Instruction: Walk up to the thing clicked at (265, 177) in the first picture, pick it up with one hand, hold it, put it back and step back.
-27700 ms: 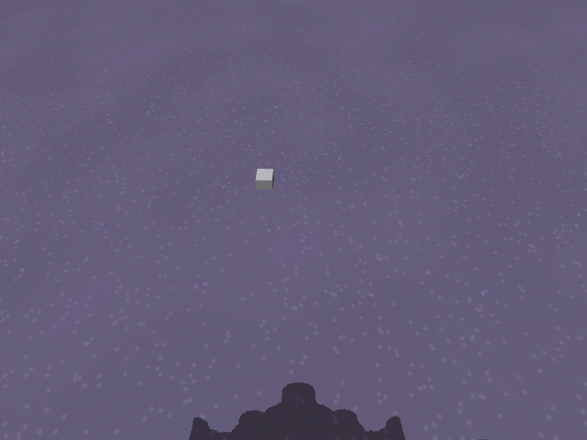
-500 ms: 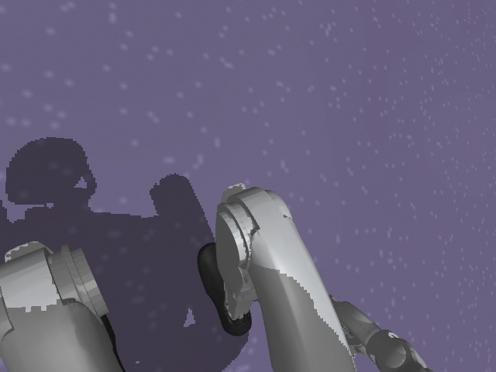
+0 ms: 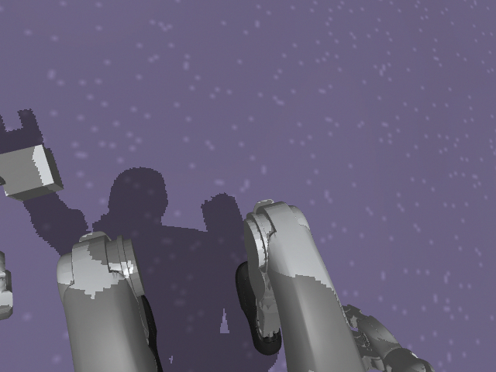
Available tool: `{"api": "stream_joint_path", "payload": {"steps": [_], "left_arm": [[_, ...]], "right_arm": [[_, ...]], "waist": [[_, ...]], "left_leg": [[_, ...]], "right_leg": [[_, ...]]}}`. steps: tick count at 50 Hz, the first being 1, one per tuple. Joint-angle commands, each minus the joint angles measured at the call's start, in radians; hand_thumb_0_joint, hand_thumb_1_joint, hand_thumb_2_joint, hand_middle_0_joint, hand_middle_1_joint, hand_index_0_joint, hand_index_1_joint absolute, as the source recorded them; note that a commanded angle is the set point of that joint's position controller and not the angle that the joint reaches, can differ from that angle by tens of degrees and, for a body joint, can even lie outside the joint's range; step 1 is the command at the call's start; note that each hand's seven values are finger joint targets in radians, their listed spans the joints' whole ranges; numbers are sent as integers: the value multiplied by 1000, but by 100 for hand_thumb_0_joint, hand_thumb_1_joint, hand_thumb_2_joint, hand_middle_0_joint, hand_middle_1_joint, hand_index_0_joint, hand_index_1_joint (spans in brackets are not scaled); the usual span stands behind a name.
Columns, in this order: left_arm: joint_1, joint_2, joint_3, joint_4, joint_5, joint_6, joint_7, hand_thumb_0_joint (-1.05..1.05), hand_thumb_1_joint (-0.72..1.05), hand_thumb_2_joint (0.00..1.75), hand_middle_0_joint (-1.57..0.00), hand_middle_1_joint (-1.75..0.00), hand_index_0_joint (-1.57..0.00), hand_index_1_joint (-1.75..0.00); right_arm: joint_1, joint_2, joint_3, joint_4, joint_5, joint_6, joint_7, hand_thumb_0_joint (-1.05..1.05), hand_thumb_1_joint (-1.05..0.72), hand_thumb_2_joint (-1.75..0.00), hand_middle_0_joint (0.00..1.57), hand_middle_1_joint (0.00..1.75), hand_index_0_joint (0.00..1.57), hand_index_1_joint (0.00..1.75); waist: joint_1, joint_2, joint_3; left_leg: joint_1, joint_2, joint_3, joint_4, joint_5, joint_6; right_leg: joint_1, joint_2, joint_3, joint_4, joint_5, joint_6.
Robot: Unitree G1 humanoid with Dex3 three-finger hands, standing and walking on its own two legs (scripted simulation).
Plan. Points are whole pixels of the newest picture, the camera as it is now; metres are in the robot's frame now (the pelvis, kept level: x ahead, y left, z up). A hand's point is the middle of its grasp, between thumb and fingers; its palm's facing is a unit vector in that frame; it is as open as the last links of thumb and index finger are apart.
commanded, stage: withdraw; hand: left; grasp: from above
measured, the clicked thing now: (31, 173) +0.45 +0.33 -0.29
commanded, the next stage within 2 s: home in 0.50 s
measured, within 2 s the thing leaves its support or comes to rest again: neither
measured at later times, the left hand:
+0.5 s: hand out of the picture +0.42 +0.33 -0.14, palm faces -0.47 -0.07 -0.88, open 14.0 cm
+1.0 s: hand out of the picture +0.38 +0.30 -0.03, palm faces -0.33 -0.38 -0.86, open 10.3 cm
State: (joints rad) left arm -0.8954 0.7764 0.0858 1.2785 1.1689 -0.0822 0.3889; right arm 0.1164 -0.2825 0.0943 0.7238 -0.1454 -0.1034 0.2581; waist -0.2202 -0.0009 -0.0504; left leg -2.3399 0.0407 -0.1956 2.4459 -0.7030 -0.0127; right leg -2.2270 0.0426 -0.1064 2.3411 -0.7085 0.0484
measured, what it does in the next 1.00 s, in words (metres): rises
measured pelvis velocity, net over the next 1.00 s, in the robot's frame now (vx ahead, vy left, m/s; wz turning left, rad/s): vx -0.01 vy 0.00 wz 0.09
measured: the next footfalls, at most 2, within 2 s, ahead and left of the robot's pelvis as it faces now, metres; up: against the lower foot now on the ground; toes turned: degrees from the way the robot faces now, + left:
none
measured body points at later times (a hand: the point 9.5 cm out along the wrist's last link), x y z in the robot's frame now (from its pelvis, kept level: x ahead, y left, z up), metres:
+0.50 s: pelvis -0.02 +0.00 +0.02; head +0.21 +0.10 +0.39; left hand +0.44 +0.33 -0.09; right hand +0.06 -0.28 -0.07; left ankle +0.07 +0.13 -0.29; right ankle +0.10 -0.12 -0.29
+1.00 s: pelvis -0.01 +0.00 +0.09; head +0.19 +0.05 +0.49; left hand +0.39 +0.32 +0.02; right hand +0.10 -0.25 -0.04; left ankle +0.07 +0.13 -0.29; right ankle +0.10 -0.12 -0.29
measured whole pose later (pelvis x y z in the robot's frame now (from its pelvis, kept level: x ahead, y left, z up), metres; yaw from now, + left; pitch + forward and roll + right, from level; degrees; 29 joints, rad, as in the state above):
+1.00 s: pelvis -0.01 +0.00 +0.09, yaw +5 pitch +35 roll -6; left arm -0.56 0.55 0.05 0.82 0.80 -0.03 0.13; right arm 0.19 -0.25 0.00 0.68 -0.02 0.01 0.10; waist -0.11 0.06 -0.17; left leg -2.09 0.04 -0.11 2.13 -0.66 -0.01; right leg -2.01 0.01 -0.05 2.07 -0.68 0.03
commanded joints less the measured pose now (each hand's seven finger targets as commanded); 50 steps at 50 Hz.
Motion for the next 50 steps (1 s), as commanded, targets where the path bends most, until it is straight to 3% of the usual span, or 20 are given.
{"api": "stream_joint_path", "payload": {"steps": [1, 5, 11, 13, 21, 23, 26, 28, 29, 30, 31, 32, 34, 37, 39, 42, 45, 47, 49, 50], "left_arm": [[-300, 179, -37, -170, -48, 14, -124, 0, -55, 102, -7, -102, -6, -103], [-245, 154, -64, -141, -62, -20, -236, 0, -54, 101, -7, -102, -7, -102], [-274, 212, -46, -148, -51, -123, -251, 0, -52, 101, -8, -101, -8, -102], [-289, 217, -40, -118, -33, -157, -222, 0, -52, 100, -7, -101, -7, -101], [-459, 203, -66, -9, 70, -221, -53, 0, -51, 100, -7, -103, -8, -102], [-519, 269, -19, -47, 97, -221, -2, 0, -50, 99, -7, -103, -8, -102], [-524, 286, 8, -37, 126, -188, 57, 0, -50, 98, -7, -103, -9, -101], [-501, 298, 34, -47, 130, -156, 82, 0, -51, 99, -7, -102, -8, -101], [-484, 302, 43, -58, 125, -137, 89, 0, -43, 91, -15, -94, -16, -93], [-473, 309, 62, -75, 117, -114, 94, 0, -48, 96, -8, -101, -10, -99], [-436, 278, 47, -63, 103, -91, 88, 0, -40, 91, -16, -93, -18, -91], [-420, 260, 44, -70, 84, -72, 82, 0, -47, 95, -10, -99, -11, -98], [-347, 229, 35, -45, 47, -37, 54, 0, -31, 94, -25, -83, -23, -82], [-295, 205, 36, -139, -29, -7, -10, 0, -7, 91, -24, -61, -22, -63], [-213, 157, 20, -210, -91, 7, -66, 0, 9, 84, -22, -50, -20, -51], [-84, 135, 36, -418, -200, 17, -143, 0, 33, 78, -19, -37, -18, -38], [44, 45, 24, -560, -334, 34, -209, 0, 57, 75, -17, -26, -17, -26], [121, 5, 13, -654, -401, 46, -246, 0, 73, 88, -20, -29, -20, -29], [200, 1, 34, -736, -455, 62, -266, 0, 89, 90, -20, -30, -20, -30], [245, -34, 21, -768, -486, 72, -276, 0, 90, 90, -20, -30, -20, -30]], "right_arm": [[225, -265, -123, -23, 41, 46, -41, 0, -91, -91, 20, 30, 20, 30], [225, -251, -119, -60, 60, 80, -86, 0, -90, -90, 20, 30, 20, 30], [204, -218, -84, -78, 59, 98, -141, 0, -90, -90, 20, 30, 20, 30], [200, -226, -77, -76, 55, 99, -150, 0, -90, -90, 20, 30, 20, 30], [208, -251, -51, -42, 7, 97, -154, 0, -89, -90, 20, 30, 20, 30], [217, -263, -53, -33, -4, 93, -156, 0, -89, -89, 20, 30, 20, 30], [224, -267, -62, -27, -13, 81, -157, 0, -89, -89, 20, 30, 20, 30], [229, -261, -69, -30, -15, 73, -154, 0, -90, -90, 20, 30, 20, 30], [225, -259, -76, -31, -11, 70, -153, 0, -88, -89, 20, 30, 20, 30], [228, -263, -84, -32, -8, 67, -152, 0, -89, -89, 20, 30, 20, 30], [231, -257, -89, -38, -5, 64, -149, 0, -88, -89, 20, 30, 20, 30], [233, -256, -92, -31, 1, 65, -148, 0, -89, -89, 20, 30, 20, 30], [243, -243, -99, -23, 13, 66, -144, 0, -88, -89, 20, 30, 20, 30], [263, -226, -121, -23, 34, 67, -143, 0, -89, -90, 20, 30, 20, 30], [265, -220, -143, -37, 57, 68, -140, 0, -89, -90, 20, 30, 20, 30], [263, -207, -167, -80, 94, 84, -146, 0, -90, -90, 20, 30, 20, 30], [222, -188, -177, -104, 118, 86, -161, 0, -90, -90, 20, 30, 20, 30], [196, -175, -183, -122, 129, 87, -172, 0, -90, -90, 20, 30, 20, 30], [171, -172, -188, -136, 140, 89, -185, 0, -90, -90, 20, 30, 20, 30], [157, -168, -188, -148, 145, 89, -190, 0, -90, -90, 20, 30, 20, 30]], "waist": [[-19, 255, -639], [-20, 126, -556], [12, 120, -558], [12, 152, -558], [-51, 303, -579], [-34, 364, -657], [-29, 430, -693], [-18, 464, -737], [0, 477, -766], [12, 474, -784], [5, 465, -802], [14, 451, -813], [23, 381, -793], [49, 330, -824], [62, 298, -821], [93, 213, -887], [90, 127, -790], [105, 130, -755], [131, 126, -757], [129, 116, -727]], "left_leg": [[513, -15, 110, -324, 158, 42], [447, -27, 120, -350, 128, 52], [443, -30, 148, -355, 150, 53], [478, -29, 138, -360, 139, 46], [576, -26, 116, -333, 137, 23], [616, -30, 112, -331, 151, 17], [657, -28, 114, -344, 147, 10], [678, -29, 123, -344, 165, 9], [682, -27, 128, -350, 168, 10], [698, -30, 132, -363, 172, 11], [712, -26, 134, -362, 186, 12], [695, -28, 140, -364, 194, 17], [653, -31, 151, -360, 203, 28], [624, -38, 166, -388, 190, 39], [653, -36, 162, -428, 185, 41], [662, -37, 167, -471, 206, 51], [640, -35, 152, -529, 150, 59], [683, -29, 147, -577, 137, 55], [745, -25, 137, -621, 141, 53], [755, -23, 136, -644, 132, 52]], "right_leg": [[366, 38, -48, -316, 214, -82], [407, 30, -28, -366, 162, -85], [448, 22, 3, -382, 178, -76], [389, 22, -14, -361, 168, -83], [266, 18, -57, -283, 172, -90], [257, 14, -67, -262, 181, -91], [226, 11, -76, -238, 183, -94], [235, 9, -71, -232, 203, -96], [240, 9, -64, -235, 201, -100], [239, 3, -66, -238, 210, -97], [259, 6, -64, -246, 224, -98], [268, 7, -62, -257, 235, -95], [304, 10, -53, -283, 245, -91], [388, 9, -33, -333, 227, -86], [428, 9, -25, -367, 219, -85], [563, 11, -2, -443, 238, -76], [579, 8, 10, -517, 199, -69], [604, 5, 16, -553, 191, -71], [631, 2, 21, -586, 194, -74], [643, 1, 24, -608, 186, -73]]}}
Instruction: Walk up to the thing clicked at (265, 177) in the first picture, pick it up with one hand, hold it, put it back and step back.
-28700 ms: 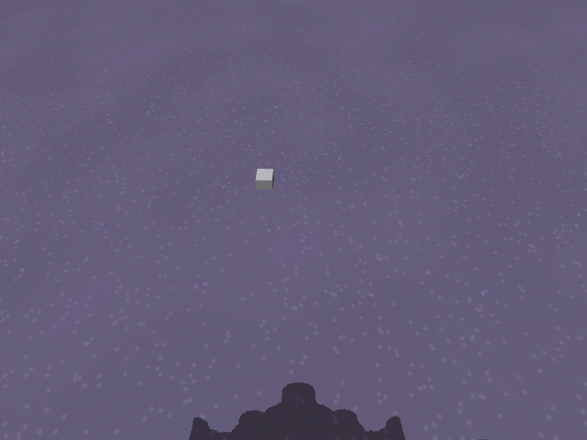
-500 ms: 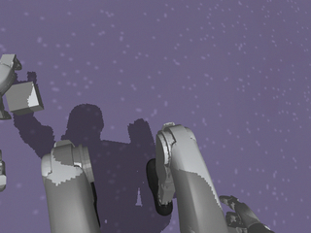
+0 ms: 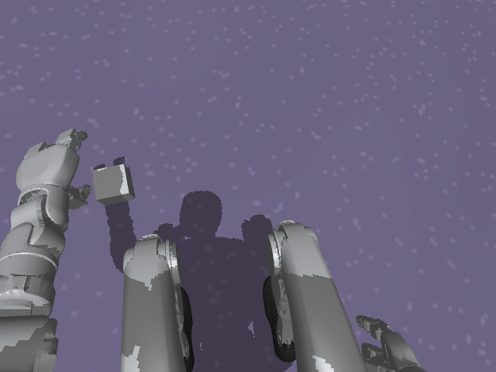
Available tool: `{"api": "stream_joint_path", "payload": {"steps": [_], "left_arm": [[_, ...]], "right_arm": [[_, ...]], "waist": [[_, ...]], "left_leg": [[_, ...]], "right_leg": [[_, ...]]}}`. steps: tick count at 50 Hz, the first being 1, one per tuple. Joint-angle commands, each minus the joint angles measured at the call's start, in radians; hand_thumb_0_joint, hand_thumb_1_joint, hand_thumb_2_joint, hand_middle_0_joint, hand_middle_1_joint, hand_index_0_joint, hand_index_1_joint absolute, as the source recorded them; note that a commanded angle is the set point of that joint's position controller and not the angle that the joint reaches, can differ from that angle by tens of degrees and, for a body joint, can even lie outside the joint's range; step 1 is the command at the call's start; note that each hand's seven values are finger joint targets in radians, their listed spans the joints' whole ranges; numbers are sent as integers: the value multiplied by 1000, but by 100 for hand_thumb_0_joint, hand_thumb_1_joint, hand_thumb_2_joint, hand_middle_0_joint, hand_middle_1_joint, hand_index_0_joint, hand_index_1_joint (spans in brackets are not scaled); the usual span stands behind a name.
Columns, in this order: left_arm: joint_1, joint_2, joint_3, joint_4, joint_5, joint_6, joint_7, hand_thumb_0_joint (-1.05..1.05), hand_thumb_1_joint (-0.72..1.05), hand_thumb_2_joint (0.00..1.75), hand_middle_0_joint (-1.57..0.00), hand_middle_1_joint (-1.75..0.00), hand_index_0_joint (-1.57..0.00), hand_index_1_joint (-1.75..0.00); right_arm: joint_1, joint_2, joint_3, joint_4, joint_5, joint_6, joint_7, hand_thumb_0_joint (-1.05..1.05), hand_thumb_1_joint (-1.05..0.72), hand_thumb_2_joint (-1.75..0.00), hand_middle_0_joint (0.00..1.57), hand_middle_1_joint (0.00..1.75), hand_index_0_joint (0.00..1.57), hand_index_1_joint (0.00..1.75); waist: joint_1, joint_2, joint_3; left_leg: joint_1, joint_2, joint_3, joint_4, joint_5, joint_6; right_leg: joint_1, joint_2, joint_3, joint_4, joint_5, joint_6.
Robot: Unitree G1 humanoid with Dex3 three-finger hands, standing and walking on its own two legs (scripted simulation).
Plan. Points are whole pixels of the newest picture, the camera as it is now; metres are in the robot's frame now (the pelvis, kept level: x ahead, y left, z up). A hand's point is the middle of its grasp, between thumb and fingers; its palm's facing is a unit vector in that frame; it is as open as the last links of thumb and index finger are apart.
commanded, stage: home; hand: left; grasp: from above
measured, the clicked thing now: (114, 185) +0.49 +0.29 -0.39
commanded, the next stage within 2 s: none
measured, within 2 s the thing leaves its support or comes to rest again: neither
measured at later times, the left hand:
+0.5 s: hand (18, 273) +0.27 +0.22 +0.09, palm faces -0.03 -0.91 -0.41, open 7.4 cm
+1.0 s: hand out of the picture +0.23 +0.20 +0.25, palm faces +0.18 -0.96 -0.21, open 7.4 cm
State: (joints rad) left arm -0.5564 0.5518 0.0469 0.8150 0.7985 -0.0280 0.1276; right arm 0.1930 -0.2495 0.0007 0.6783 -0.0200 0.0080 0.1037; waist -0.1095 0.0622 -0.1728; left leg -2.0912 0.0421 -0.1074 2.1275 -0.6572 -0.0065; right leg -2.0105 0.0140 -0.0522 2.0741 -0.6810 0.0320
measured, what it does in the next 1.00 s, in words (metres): rises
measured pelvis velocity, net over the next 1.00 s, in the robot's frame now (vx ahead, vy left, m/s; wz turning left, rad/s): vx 0.09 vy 0.01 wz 0.13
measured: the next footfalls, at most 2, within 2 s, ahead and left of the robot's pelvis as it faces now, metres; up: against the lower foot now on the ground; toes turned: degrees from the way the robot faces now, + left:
none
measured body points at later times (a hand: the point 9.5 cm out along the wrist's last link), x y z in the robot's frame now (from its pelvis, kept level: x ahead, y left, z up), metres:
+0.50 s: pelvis +0.03 +0.00 +0.18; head +0.15 +0.03 +0.62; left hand +0.26 +0.27 +0.12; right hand +0.26 -0.21 +0.10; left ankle +0.08 +0.13 -0.38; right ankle +0.09 -0.13 -0.38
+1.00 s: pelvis +0.09 +0.01 +0.30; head +0.11 +0.01 +0.75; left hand +0.22 +0.25 +0.27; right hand +0.27 -0.22 +0.23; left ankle +0.08 +0.13 -0.38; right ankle +0.09 -0.13 -0.38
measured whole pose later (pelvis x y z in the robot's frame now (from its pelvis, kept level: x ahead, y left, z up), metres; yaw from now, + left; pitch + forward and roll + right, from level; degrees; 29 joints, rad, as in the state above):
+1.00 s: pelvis +0.09 +0.01 +0.30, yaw +7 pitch +12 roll -3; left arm 0.52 0.22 0.04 -0.16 -0.07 0.46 0.04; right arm 0.31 -0.23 0.04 0.50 0.02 -0.20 -0.19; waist -0.05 0.06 -0.19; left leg -0.73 0.04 -0.06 1.02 -0.49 -0.01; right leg -0.65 -0.01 -0.06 0.95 -0.50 0.02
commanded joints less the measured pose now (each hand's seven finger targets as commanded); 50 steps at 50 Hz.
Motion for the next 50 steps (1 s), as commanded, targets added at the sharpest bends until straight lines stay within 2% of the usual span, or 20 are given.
{"api": "stream_joint_path", "payload": {"steps": [1, 2, 4, 6, 9, 11, 12, 13, 17, 19, 21, 24, 25, 26, 28, 30, 36, 40, 44, 50], "left_arm": [[-52, 164, 49, -331, -145, 28, -23, 0, 90, 90, -20, -30, -20, -30], [-32, 128, 32, -368, -171, 36, -32, 0, 90, 90, -20, -30, -20, -30], [5, 139, 58, -453, -217, 52, -37, 0, 90, 90, -20, -30, -20, -30], [66, 109, 52, -528, -261, 74, -41, 0, 90, 90, -20, -30, -20, -30], [173, 55, 45, -589, -334, 115, -43, 0, 90, 90, -20, -30, -20, -30], [209, 16, 21, -668, -384, 138, -50, 0, 90, 90, -20, -30, -20, -30], [241, 33, 48, -678, -408, 153, -46, 0, 90, 90, -20, -30, -20, -30], [310, 11, 48, -660, -432, 171, -44, 0, 90, 90, -20, -30, -20, -30], [410, -55, 14, -764, -542, 221, -46, 0, 90, 90, -20, -30, -20, -30], [472, -50, 40, -807, -601, 249, -41, 0, 90, 90, -20, -30, -20, -30], [521, -75, 34, -842, -656, 272, -40, 0, 90, 90, -20, -30, -20, -30], [613, -96, 47, -884, -711, 303, -31, 0, 90, 90, -20, -30, -20, -30], [642, -125, 30, -901, -726, 315, -32, 0, 90, 90, -20, -30, -20, -30], [672, -125, 43, -916, -743, 329, -31, 0, 90, 90, -20, -30, -20, -30], [712, -148, 48, -939, -772, 354, -29, 0, 90, 90, -20, -30, -20, -30], [776, -170, 54, -967, -803, 379, -30, 0, 90, 90, -20, -30, -20, -30], [943, -218, 62, -1067, -860, 429, -39, 0, 90, 90, -20, -30, -20, -30], [1030, -236, 52, -1121, -865, 445, -53, 0, 90, 90, -20, -30, -20, -30], [1071, -240, 46, -1149, -859, 447, -73, 0, 90, 90, -20, -30, -20, -30], [1046, -243, 39, -1123, -852, 443, -98, 0, 90, 90, -20, -30, -20, -30]], "right_arm": [[63, -195, -92, -110, 24, -24, -42, 0, -90, -90, 20, 30, 20, 30], [55, -193, -93, -114, 28, -27, -47, 0, -90, -90, 20, 30, 20, 30], [37, -187, -93, -130, 34, -32, -61, 0, -90, -90, 20, 30, 20, 30], [14, -183, -90, -147, 40, -42, -75, 0, -90, -90, 20, 30, 20, 30], [-18, -177, -87, -162, 49, -64, -98, 0, -90, -90, 20, 30, 20, 30], [-37, -173, -86, -174, 51, -80, -112, 0, -90, -90, 20, 30, 20, 30], [-51, -172, -82, -181, 52, -86, -119, 0, -90, -90, 20, 30, 20, 30], [-61, -167, -79, -191, 55, -91, -126, 0, -90, -90, 20, 30, 20, 30], [-86, -152, -63, -217, 60, -117, -150, 0, -90, -90, 20, 30, 20, 30], [-81, -141, -58, -238, 62, -126, -161, 0, -90, -90, 20, 30, 20, 30], [-80, -132, -46, -243, 60, -136, -172, 0, -90, -90, 20, 30, 20, 30], [-54, -115, -33, -257, 62, -152, -194, 0, -90, -90, 20, 30, 20, 30], [-47, -105, -27, -258, 61, -157, -202, 0, -90, -90, 20, 30, 20, 30], [-34, -103, -21, -265, 61, -163, -211, 0, -90, -90, 20, 30, 20, 30], [-18, -96, -13, -266, 61, -174, -230, 0, -90, -90, 20, 30, 20, 30], [-1, -88, -4, -279, 60, -184, -247, 0, -90, -90, 20, 30, 20, 30], [39, -71, 5, -302, 53, -218, -288, 0, -90, -90, 20, 30, 20, 30], [51, -67, 0, -318, 46, -236, -302, 0, -90, -90, 20, 30, 20, 30], [56, -75, -9, -330, 40, -251, -304, 0, -90, -90, 20, 30, 20, 30], [43, -89, -16, -327, 30, -274, -301, 0, -90, -90, 20, 30, 20, 30]], "waist": [[21, 50, -566], [17, 63, -548], [34, 67, -572], [40, 81, -568], [39, 69, -530], [33, 104, -509], [43, 101, -499], [44, 74, -461], [28, 78, -417], [35, 72, -426], [34, 70, -377], [38, 53, -366], [28, 52, -342], [42, 59, -334], [30, 43, -325], [36, 35, -295], [49, 23, -209], [52, 14, -163], [61, -10, -115], [49, -38, -31]], "left_leg": [[534, -22, 42, -359, 73, 44], [567, -18, 34, -393, 67, 40], [635, -16, 41, -433, 79, 39], [691, -17, 39, -485, 84, 34], [774, -15, 36, -552, 97, 30], [833, -15, 26, -607, 96, 23], [856, -14, 15, -634, 72, 23], [871, -14, 13, -662, 55, 23], [969, -16, 8, -756, 55, 21], [1024, -18, 23, -789, 105, 23], [1072, -14, 3, -855, 87, 20], [1148, -18, 7, -919, 140, 20], [1164, -18, 15, -941, 165, 19], [1197, -18, 16, -965, 183, 18], [1247, -17, 21, -998, 261, 17], [1282, -23, 29, -1040, 293, 18], [1401, -30, 53, -1161, 391, 16], [1456, -30, 56, -1204, 463, 15], [1483, -34, 59, -1241, 468, 18], [1482, -37, 71, -1273, 383, 21]], "right_leg": [[430, 27, -29, -362, 149, -58], [435, 25, -29, -375, 148, -60], [490, 24, -19, -426, 152, -59], [533, 17, -14, -461, 157, -59], [590, 14, -6, -527, 167, -57], [614, 10, -3, -560, 166, -57], [633, 9, -4, -578, 150, -55], [646, 11, -3, -607, 134, -55], [733, 7, 6, -698, 134, -52], [808, 7, 11, -753, 171, -51], [847, 4, 10, -795, 162, -49], [950, 6, 11, -874, 207, -49], [978, 6, 11, -903, 224, -49], [1013, 6, 11, -927, 240, -50], [1080, 9, 8, -968, 299, -49], [1150, 9, 7, -1022, 330, -46], [1311, 13, -7, -1162, 413, -41], [1364, 16, -18, -1211, 474, -40], [1390, 16, -25, -1247, 474, -36], [1374, 13, -28, -1285, 395, -28]]}}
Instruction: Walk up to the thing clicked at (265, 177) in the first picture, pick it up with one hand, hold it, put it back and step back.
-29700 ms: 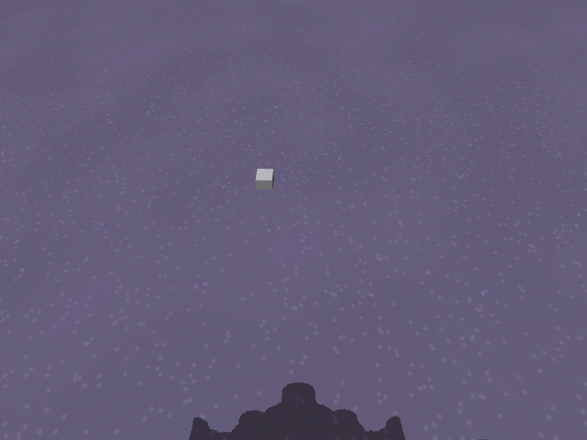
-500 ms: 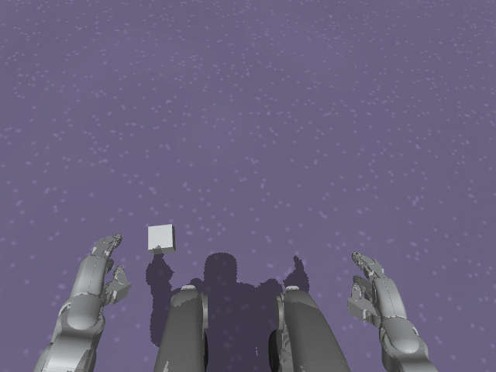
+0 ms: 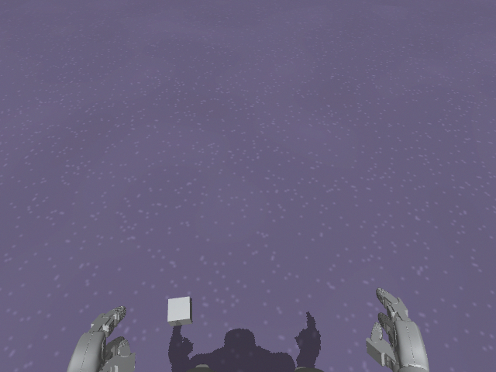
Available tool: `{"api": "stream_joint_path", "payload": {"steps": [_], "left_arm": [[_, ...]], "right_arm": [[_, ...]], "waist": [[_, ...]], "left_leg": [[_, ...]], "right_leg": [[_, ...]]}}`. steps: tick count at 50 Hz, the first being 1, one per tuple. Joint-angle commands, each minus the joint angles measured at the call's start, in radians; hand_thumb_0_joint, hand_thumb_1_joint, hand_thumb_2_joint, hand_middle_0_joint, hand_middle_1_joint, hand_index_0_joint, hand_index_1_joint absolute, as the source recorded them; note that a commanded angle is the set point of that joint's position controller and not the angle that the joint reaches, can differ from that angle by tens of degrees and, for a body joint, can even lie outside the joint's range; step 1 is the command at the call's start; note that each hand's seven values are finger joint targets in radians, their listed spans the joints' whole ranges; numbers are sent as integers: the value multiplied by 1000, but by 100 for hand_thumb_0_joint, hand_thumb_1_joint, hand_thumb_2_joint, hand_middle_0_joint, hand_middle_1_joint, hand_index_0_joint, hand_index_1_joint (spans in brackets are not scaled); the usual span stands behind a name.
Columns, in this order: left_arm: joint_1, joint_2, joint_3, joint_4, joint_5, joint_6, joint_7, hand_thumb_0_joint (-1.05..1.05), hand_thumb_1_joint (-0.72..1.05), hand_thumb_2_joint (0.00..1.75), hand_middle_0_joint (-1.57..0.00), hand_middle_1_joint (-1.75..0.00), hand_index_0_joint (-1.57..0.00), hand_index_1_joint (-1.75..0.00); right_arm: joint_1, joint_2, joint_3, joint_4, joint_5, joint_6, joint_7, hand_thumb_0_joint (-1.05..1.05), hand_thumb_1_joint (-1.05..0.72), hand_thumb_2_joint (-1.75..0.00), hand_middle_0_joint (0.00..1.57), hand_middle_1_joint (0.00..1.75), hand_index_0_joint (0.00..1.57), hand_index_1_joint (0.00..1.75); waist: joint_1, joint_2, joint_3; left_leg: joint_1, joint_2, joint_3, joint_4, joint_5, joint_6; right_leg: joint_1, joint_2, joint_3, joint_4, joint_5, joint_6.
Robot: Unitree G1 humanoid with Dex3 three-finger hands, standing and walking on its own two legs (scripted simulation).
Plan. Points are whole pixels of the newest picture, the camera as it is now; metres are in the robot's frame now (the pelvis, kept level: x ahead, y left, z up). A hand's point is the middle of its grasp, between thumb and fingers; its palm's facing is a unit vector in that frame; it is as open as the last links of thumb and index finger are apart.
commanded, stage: home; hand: left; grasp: from above
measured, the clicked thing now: (180, 311) +0.43 +0.23 -0.68
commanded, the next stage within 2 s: stand in 1.92 s
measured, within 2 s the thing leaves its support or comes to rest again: neither
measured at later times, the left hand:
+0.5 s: hand (133, 363) +0.16 +0.18 -0.04, palm faces +0.05 -0.98 -0.21, open 8.0 cm
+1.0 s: hand (132, 369) +0.15 +0.18 -0.05, palm faces +0.05 -0.98 -0.21, open 8.5 cm
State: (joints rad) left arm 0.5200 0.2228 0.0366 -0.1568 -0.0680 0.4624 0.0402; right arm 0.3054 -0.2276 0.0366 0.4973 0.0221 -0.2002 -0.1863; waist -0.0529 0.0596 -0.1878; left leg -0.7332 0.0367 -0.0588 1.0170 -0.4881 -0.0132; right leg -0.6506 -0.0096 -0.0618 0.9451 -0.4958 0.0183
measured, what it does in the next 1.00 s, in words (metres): stands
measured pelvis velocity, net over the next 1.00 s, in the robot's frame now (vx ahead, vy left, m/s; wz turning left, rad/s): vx -0.01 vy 0.00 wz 0.00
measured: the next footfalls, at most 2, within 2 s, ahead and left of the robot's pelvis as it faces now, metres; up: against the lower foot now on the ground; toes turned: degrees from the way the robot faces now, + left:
none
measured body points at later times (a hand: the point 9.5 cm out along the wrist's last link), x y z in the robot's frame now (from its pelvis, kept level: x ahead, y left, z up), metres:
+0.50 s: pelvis +0.00 +0.00 +0.00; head +0.02 +0.00 +0.45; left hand +0.15 +0.23 -0.03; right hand +0.16 -0.24 -0.06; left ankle +0.01 +0.12 -0.68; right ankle -0.02 -0.13 -0.68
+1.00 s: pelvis -0.01 +0.00 +0.00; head +0.01 +0.00 +0.45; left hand +0.15 +0.23 -0.03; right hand +0.15 -0.24 -0.06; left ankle +0.01 +0.12 -0.68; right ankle -0.02 -0.13 -0.68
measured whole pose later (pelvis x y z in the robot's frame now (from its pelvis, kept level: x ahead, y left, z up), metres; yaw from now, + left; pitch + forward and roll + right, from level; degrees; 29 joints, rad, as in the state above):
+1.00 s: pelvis -0.01 +0.00 +0.00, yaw +0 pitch +10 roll -3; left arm 0.50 0.23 0.03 -0.12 -0.05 0.45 0.02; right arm 0.29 -0.22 0.04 0.53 0.01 -0.23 -0.18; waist -0.04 0.05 -0.15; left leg -0.70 0.04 -0.06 1.01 -0.47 -0.01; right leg -0.63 -0.01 -0.06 0.94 -0.49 0.02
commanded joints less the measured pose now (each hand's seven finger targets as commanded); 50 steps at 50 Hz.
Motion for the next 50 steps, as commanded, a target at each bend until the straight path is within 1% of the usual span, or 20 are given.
{"api": "stream_joint_path", "payload": {"steps": [1, 7, 17, 20, 22, 23, 25, 27, 28, 29, 32, 33, 35, 36, 40, 41, 42, 44, 47, 50], "left_arm": [[-40, 94, 55, -154, 15, -51, -13, 0, 90, 90, -20, -30, -20, -30], [-46, 100, 59, -172, 22, -64, -16, 0, 89, 90, -20, -30, -20, -30], [-33, 99, 57, -153, 28, -70, -8, 0, 75, 81, -18, -27, -18, -27], [-37, 103, 58, -168, 27, -67, -8, 0, 78, 83, -19, -28, -19, -28], [-41, 99, 48, -160, 28, -64, -11, 0, 76, 82, -18, -28, -18, -28], [-35, 100, 51, -155, 27, -63, -9, 0, 73, 80, -18, -27, -18, -27], [-44, 101, 55, -151, 23, -63, -9, 0, 76, 82, -19, -28, -19, -28], [-30, 99, 56, -141, 23, -60, -11, 0, 71, 79, -18, -27, -18, -27], [-38, 100, 50, -142, 24, -61, -13, 0, 67, 77, -18, -26, -18, -26], [-46, 102, 53, -153, 24, -62, -11, 0, 75, 83, -19, -28, -19, -28], [-43, 99, 50, -146, 26, -59, -13, 0, 66, 76, -17, -26, -17, -26], [-49, 99, 51, -147, 26, -59, -13, 0, 70, 79, -18, -27, -18, -27], [-48, 100, 57, -151, 23, -62, -14, 0, 68, 77, -18, -26, -18, -26], [-50, 104, 58, -161, 22, -64, -14, 0, 74, 81, -18, -27, -18, -27], [-52, 102, 53, -163, 21, -65, -15, 0, 68, 77, -18, -26, -18, -26], [-52, 101, 56, -149, 21, -64, -13, 0, 76, 82, -19, -28, -18, -28], [-47, 101, 56, -142, 21, -63, -14, 0, 68, 77, -18, -26, -18, -26], [-56, 106, 56, -169, 23, -68, -16, 0, 75, 81, -18, -27, -18, -27], [-44, 105, 54, -159, 23, -65, -13, 0, 74, 81, -18, -27, -18, -27], [-61, 111, 51, -168, 23, -66, -14, 0, 77, 83, -19, -28, -19, -28]], "right_arm": [[-70, -112, -53, -145, -12, -68, -10, 0, -90, -90, 20, 30, 20, 30], [-72, -116, -57, -137, -17, -82, -6, 0, -90, -90, 20, 30, 20, 30], [-83, -112, -53, -125, -21, -85, -7, 0, -90, -90, 20, 30, 20, 30], [-83, -113, -54, -123, -20, -85, -7, 0, -90, -90, 20, 30, 20, 30], [-84, -116, -54, -120, -20, -86, -5, 0, -90, -90, 20, 30, 20, 30], [-84, -115, -54, -120, -20, -85, -6, 0, -90, -90, 20, 30, 20, 30], [-85, -113, -53, -121, -20, -84, -7, 0, -90, -90, 20, 30, 20, 30], [-82, -114, -53, -122, -21, -85, -6, 0, -90, -90, 20, 30, 20, 30], [-86, -117, -54, -123, -20, -84, -7, 0, -90, -90, 20, 30, 20, 30], [-88, -116, -53, -124, -19, -84, -6, 0, -90, -90, 20, 30, 20, 30], [-90, -117, -55, -123, -20, -88, -5, 0, -90, -90, 20, 30, 20, 30], [-88, -116, -55, -124, -19, -86, -5, 0, -90, -90, 20, 30, 20, 30], [-89, -115, -56, -122, -20, -89, -5, 0, -90, -90, 20, 30, 20, 30], [-89, -116, -56, -124, -19, -89, -5, 0, -90, -90, 20, 30, 20, 30], [-91, -114, -53, -128, -18, -90, -6, 0, -90, -90, 20, 30, 20, 30], [-92, -115, -54, -128, -17, -90, -5, 0, -90, -90, 20, 30, 20, 30], [-89, -114, -54, -127, -17, -90, -7, 0, -90, -90, 20, 30, 20, 30], [-90, -117, -56, -126, -18, -93, -5, 0, -90, -90, 20, 30, 20, 30], [-85, -116, -56, -127, -17, -91, -6, 0, -90, -90, 20, 30, 20, 30], [-94, -116, -54, -125, -16, -89, -6, 0, -90, -90, 20, 30, 20, 30]], "waist": [[-2, -31, -11], [4, -16, -64], [12, -23, -61], [14, -15, -78], [10, -5, -70], [19, -10, -55], [15, -31, -59], [15, -38, -60], [15, -25, -46], [17, -24, -45], [19, -8, -35], [14, 1, -32], [16, 1, -38], [15, -10, -48], [12, -12, -43], [13, -20, -31], [13, -27, -27], [16, -1, -35], [11, -22, -56], [14, 7, -33]], "left_leg": [[118, -36, 25, -162, 196, 29], [160, -36, 28, -157, 245, 25], [158, -34, 25, -155, 264, 25], [169, -32, 24, -158, 278, 24], [176, -27, 17, -167, 278, 21], [166, -28, 20, -166, 277, 20], [156, -31, 23, -160, 264, 24], [156, -32, 26, -156, 266, 26], [150, -32, 30, -158, 251, 25], [146, -31, 26, -168, 232, 24], [144, -28, 17, -184, 197, 22], [149, -26, 15, -189, 183, 21], [148, -25, 13, -187, 183, 20], [151, -27, 18, -180, 194, 22], [143, -28, 19, -177, 186, 24], [132, -30, 24, -177, 168, 24], [133, -30, 27, -172, 172, 26], [138, -29, 23, -180, 169, 23], [145, -30, 24, -165, 202, 25], [141, -29, 25, -178, 173, 22]], "right_leg": [[14, 33, -15, -165, 197, -13], [47, 31, -9, -153, 243, -13], [64, 30, -7, -152, 262, -13], [73, 31, -7, -149, 273, -15], [62, 35, -13, -140, 265, -18], [62, 34, -14, -144, 264, -17], [70, 32, -11, -155, 258, -13], [74, 31, -8, -155, 264, -12], [64, 30, -5, -159, 251, -11], [62, 32, -10, -158, 228, -14], [46, 36, -14, -154, 192, -18], [35, 37, -15, -154, 177, -19], [43, 37, -16, -153, 175, -18], [49, 35, -13, -156, 185, -17], [43, 35, -11, -158, 181, -16], [39, 33, -10, -165, 163, -16], [39, 32, -6, -167, 167, -14], [41, 33, -9, -159, 164, -17], [50, 31, -6, -160, 196, -15], [34, 31, -6, -160, 169, -17]]}}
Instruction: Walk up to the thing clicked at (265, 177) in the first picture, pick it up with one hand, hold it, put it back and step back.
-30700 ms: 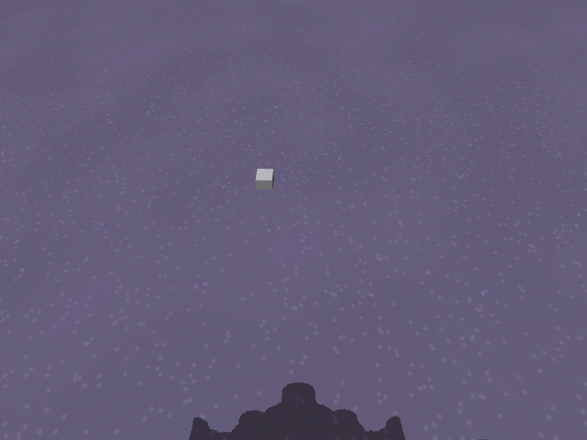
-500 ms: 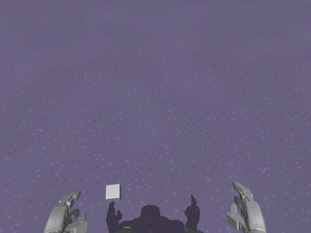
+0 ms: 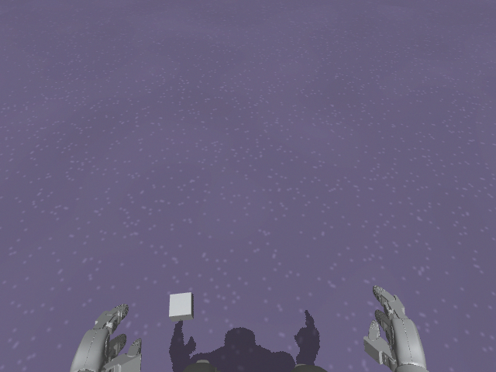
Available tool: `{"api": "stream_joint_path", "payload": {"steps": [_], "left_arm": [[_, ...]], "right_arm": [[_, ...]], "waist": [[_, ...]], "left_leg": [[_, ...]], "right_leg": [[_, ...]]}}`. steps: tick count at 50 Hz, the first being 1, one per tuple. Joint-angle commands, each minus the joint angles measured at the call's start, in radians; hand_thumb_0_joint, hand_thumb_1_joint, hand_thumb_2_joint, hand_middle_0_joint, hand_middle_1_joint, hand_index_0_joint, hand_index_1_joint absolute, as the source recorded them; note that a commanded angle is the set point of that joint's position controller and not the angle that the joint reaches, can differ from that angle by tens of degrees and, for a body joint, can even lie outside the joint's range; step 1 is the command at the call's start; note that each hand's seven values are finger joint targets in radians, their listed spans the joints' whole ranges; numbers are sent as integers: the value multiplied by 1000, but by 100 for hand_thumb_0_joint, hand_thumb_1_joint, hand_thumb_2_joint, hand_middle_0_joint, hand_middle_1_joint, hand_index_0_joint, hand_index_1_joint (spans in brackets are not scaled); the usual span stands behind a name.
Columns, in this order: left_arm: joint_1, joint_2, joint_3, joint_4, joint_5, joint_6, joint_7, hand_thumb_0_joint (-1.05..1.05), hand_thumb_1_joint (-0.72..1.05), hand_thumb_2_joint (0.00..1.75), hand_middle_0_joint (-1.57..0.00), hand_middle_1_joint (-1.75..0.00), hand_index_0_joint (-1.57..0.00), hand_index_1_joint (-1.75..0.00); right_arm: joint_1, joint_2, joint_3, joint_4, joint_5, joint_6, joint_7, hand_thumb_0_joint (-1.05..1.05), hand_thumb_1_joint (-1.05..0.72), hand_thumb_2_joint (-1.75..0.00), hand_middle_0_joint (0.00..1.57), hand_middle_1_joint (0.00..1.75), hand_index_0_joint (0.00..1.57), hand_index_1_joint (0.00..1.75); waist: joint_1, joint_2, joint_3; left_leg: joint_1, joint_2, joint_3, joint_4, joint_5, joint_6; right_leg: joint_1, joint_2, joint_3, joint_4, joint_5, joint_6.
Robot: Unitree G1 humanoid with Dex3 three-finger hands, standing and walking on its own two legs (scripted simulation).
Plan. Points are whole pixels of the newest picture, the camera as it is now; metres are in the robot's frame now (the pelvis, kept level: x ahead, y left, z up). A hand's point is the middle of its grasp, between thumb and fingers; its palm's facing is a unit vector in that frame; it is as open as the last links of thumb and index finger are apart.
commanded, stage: home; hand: left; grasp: from above
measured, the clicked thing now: (181, 306) +0.44 +0.23 -0.68
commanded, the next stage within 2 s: stand in 0.92 s
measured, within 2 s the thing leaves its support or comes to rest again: neither
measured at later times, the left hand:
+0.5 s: hand (137, 349) +0.17 +0.18 -0.05, palm faces +0.04 -0.98 -0.21, open 7.9 cm
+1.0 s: hand (136, 353) +0.17 +0.18 -0.05, palm faces +0.04 -0.98 -0.21, open 7.4 cm
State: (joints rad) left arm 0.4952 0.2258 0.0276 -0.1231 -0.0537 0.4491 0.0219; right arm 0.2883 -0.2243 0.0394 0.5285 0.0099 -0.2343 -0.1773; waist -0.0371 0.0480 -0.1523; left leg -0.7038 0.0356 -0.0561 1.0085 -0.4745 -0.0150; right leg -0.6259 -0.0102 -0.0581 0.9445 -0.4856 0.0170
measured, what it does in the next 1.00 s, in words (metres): stands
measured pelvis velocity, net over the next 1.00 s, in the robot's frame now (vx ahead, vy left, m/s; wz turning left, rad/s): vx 0.01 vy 0.00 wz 0.00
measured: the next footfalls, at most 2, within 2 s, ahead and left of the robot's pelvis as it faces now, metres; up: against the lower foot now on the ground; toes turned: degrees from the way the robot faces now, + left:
none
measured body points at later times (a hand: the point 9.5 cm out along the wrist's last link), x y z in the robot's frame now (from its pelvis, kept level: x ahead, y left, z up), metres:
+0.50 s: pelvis +0.01 +0.00 +0.00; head +0.04 +0.00 +0.45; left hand +0.17 +0.23 -0.03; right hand +0.17 -0.25 -0.07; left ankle +0.02 +0.12 -0.68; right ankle -0.01 -0.13 -0.68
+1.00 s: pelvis +0.01 +0.00 +0.00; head +0.03 +0.00 +0.45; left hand +0.17 +0.23 -0.03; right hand +0.17 -0.25 -0.06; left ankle +0.02 +0.12 -0.68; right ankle -0.01 -0.13 -0.68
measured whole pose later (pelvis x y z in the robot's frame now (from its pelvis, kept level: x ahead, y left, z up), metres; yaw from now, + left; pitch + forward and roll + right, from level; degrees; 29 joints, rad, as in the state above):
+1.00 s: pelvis +0.01 +0.00 +0.00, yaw +0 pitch +10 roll -3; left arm 0.50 0.23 0.03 -0.12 -0.06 0.45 0.02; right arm 0.29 -0.22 0.03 0.52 0.01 -0.21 -0.17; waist -0.04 0.05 -0.16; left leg -0.70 0.04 -0.06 1.01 -0.49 -0.02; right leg -0.62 -0.01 -0.06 0.95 -0.50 0.02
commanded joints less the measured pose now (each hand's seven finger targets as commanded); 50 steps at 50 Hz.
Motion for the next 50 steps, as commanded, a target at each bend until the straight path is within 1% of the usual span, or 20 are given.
{"api": "stream_joint_path", "payload": {"steps": [1, 4, 5, 7, 8, 13, 14, 16, 20, 21, 28, 35, 39, 41, 42, 44, 46, 47, 48, 50], "left_arm": [[-24, 104, 65, -191, 9, -52, 6, 0, 75, 81, -18, -27, -18, -27], [-17, 101, 64, -179, 7, -48, 4, 0, 75, 81, -18, -27, -18, -27], [-24, 106, 64, -212, 8, -51, 5, 0, 79, 84, -19, -28, -19, -28], [-24, 96, 47, -197, 7, -51, 2, 0, 70, 79, -18, -27, -18, -27], [-25, 100, 64, -209, 4, -54, 3, 0, 78, 83, -19, -28, -19, -28], [6, 104, 71, -161, 5, -54, 5, 0, 79, 83, -19, -28, -19, -28], [-17, 99, 54, -197, 7, -57, 4, 0, 74, 81, -18, -27, -18, -27], [-3, 103, 67, -186, 5, -56, 4, 0, 84, 87, -19, -29, -19, -29], [-1, 98, 63, -185, 7, -54, 6, 0, 80, 84, -19, -28, -19, -28], [0, 103, 68, -204, 6, -56, 6, 0, 87, 88, -20, -29, -20, -29], [14, 100, 64, -176, 8, -51, 6, 0, 88, 89, -20, -29, -20, -29], [-32, 102, 56, -213, 7, -54, 5, 0, 89, 89, -20, -30, -20, -30], [-3, 104, 68, -158, 5, -48, 5, 0, 90, 90, -20, -30, -20, -30], [-47, 105, 55, -247, 6, -58, 6, 0, 90, 90, -20, -30, -20, -30], [0, 102, 69, -194, 6, -54, 7, 0, 90, 90, -20, -30, -20, -30], [-1, 97, 59, -180, 5, -50, 6, 0, 90, 90, -20, -30, -20, -30], [-42, 109, 61, -220, 5, -56, 7, 0, 90, 90, -20, -30, -20, -30], [10, 108, 71, -151, 7, -49, 6, 0, 90, 90, -20, -30, -20, -30], [-4, 107, 63, -178, 9, -51, 7, 0, 90, 90, -20, -30, -20, -30], [-22, 107, 65, -207, 4, -58, 6, 0, 90, 90, -20, -30, -20, -30]], "right_arm": [[-74, -118, -57, -157, -5, -55, -17, 0, -90, -90, 20, 30, 20, 30], [-68, -122, -57, -145, -5, -57, -15, 0, -90, -90, 20, 30, 20, 30], [-77, -115, -56, -159, -4, -57, -15, 0, -90, -90, 20, 30, 20, 30], [-73, -121, -58, -153, -4, -59, -15, 0, -90, -90, 20, 30, 20, 30], [-73, -117, -58, -157, -5, -59, -16, 0, -90, -90, 20, 30, 20, 30], [-64, -122, -63, -144, -4, -55, -17, 0, -90, -90, 20, 30, 20, 30], [-72, -117, -58, -160, -4, -56, -15, 0, -90, -90, 20, 30, 20, 30], [-63, -119, -61, -147, -4, -55, -16, 0, -90, -90, 20, 30, 20, 30], [-63, -120, -63, -152, -5, -53, -16, 0, -90, -90, 20, 30, 20, 30], [-62, -114, -62, -153, -5, -50, -16, 0, -90, -90, 20, 30, 20, 30], [-51, -119, -67, -141, -5, -42, -14, 0, -90, -90, 20, 30, 20, 30], [-65, -120, -66, -157, -6, -41, -9, 0, -90, -90, 20, 30, 20, 30], [-63, -124, -67, -148, -4, -38, -10, 0, -90, -90, 20, 30, 20, 30], [-71, -122, -66, -169, -3, -42, -8, 0, -90, -90, 20, 30, 20, 30], [-62, -117, -66, -159, -3, -38, -10, 0, -90, -90, 20, 30, 20, 30], [-65, -122, -66, -164, -4, -38, -8, 0, -90, -90, 20, 30, 20, 30], [-77, -119, -65, -174, -2, -36, -9, 0, -90, -90, 20, 30, 20, 30], [-57, -124, -67, -149, -4, -35, -10, 0, -90, -90, 20, 30, 20, 30], [-63, -124, -67, -156, -3, -37, -8, 0, -90, -90, 20, 30, 20, 30], [-63, -124, -68, -159, -3, -37, -9, 0, -90, -90, 20, 30, 20, 30]], "waist": [[-3, -5, -76], [-3, 16, -62], [2, 11, -89], [-5, 14, -71], [-1, 5, -88], [-1, -20, -87], [-1, -8, -75], [-1, -6, -87], [-5, -11, -96], [2, -15, -121], [-4, -8, -118], [-3, 14, -93], [-8, -13, -65], [-1, 18, -112], [5, 2, -106], [-7, -24, -98], [-3, -4, -88], [-8, -9, -79], [0, 10, -69], [-6, 9, -98]], "left_leg": [[110, -29, 23, -161, 167, 26], [106, -25, 13, -179, 130, 25], [117, -24, 11, -173, 165, 23], [118, -23, 11, -174, 172, 23], [121, -24, 15, -162, 196, 23], [113, -25, 18, -153, 214, 26], [106, -28, 25, -151, 209, 26], [121, -26, 24, -150, 216, 25], [126, -27, 24, -141, 246, 27], [134, -28, 25, -133, 274, 26], [153, -24, 21, -131, 329, 24], [145, -21, 12, -151, 287, 20], [119, -23, 15, -154, 228, 26], [143, -24, 17, -152, 260, 23], [135, -24, 17, -147, 267, 23], [132, -24, 18, -140, 276, 27], [118, -28, 21, -143, 249, 26], [120, -26, 16, -150, 223, 27], [114, -23, 16, -161, 208, 24], [130, -23, 15, -159, 205, 24]], "right_leg": [[19, 31, -10, -162, 165, -14], [2, 34, -14, -156, 133, -17], [17, 34, -17, -151, 159, -18], [4, 37, -17, -145, 166, -17], [19, 34, -15, -147, 187, -16], [24, 33, -12, -146, 206, -14], [19, 31, -9, -154, 206, -13], [25, 31, -8, -149, 212, -13], [30, 30, -8, -145, 243, -12], [46, 29, -5, -144, 271, -11], [50, 30, -7, -133, 318, -11], [33, 32, -16, -136, 271, -15], [24, 32, -12, -150, 223, -13], [39, 31, -11, -138, 251, -17], [44, 31, -11, -139, 258, -15], [39, 32, -11, -141, 272, -13], [35, 29, -10, -149, 249, -13], [28, 30, -9, -144, 221, -14], [17, 33, -13, -142, 202, -18], [20, 34, -13, -144, 199, -17]]}}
